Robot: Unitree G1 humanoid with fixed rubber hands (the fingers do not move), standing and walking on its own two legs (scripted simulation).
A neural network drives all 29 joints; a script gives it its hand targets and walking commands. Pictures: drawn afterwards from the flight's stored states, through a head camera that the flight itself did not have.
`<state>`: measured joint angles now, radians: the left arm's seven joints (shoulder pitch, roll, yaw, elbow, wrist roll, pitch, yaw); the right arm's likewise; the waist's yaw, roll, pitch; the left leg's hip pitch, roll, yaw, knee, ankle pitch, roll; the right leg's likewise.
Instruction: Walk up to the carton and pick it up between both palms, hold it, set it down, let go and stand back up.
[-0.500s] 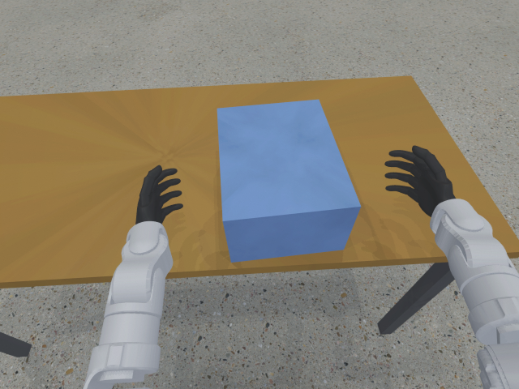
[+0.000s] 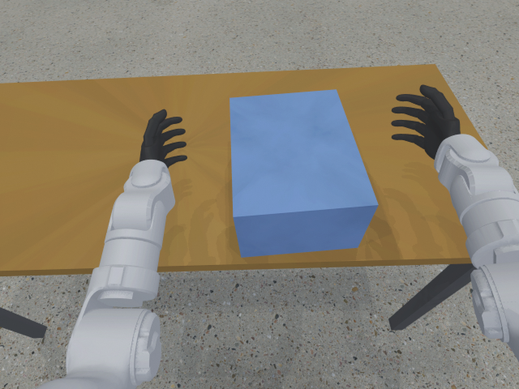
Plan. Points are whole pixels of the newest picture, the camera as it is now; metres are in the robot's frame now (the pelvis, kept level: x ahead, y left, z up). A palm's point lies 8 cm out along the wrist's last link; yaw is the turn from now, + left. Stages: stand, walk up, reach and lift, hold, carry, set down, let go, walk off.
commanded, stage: reach and lift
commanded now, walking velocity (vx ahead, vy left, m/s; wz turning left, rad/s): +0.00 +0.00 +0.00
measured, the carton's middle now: (290, 169) +0.51 +0.00 +0.00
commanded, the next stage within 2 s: none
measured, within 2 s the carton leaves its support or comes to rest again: neither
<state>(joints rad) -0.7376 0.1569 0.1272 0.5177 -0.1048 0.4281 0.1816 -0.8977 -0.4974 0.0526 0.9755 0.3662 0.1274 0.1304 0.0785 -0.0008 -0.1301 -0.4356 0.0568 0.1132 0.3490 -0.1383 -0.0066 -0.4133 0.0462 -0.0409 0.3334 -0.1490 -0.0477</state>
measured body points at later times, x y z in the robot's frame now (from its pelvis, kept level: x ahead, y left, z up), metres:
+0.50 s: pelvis +0.00 +0.00 -0.01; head +0.07 +0.00 +0.44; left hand +0.46 +0.22 +0.11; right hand +0.51 -0.20 +0.13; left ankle +0.00 +0.12 -0.74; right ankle -0.01 -0.08 -0.74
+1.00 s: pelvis +0.00 +0.00 -0.02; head +0.10 -0.02 +0.41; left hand +0.46 +0.19 +0.05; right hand +0.50 -0.19 +0.05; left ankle +0.00 +0.12 -0.74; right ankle -0.01 -0.08 -0.74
